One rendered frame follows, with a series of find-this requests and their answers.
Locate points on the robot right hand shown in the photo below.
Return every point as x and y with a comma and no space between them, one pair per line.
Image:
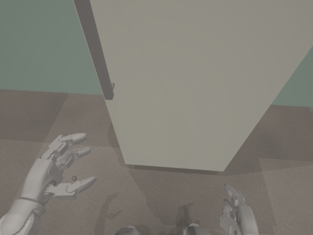
243,221

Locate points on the fridge door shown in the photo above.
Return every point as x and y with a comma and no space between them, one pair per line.
194,77

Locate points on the robot left hand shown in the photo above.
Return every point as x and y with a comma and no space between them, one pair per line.
44,171

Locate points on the handle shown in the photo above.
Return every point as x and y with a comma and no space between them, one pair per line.
88,24

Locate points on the robot left forearm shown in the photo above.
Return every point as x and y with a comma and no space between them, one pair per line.
24,218

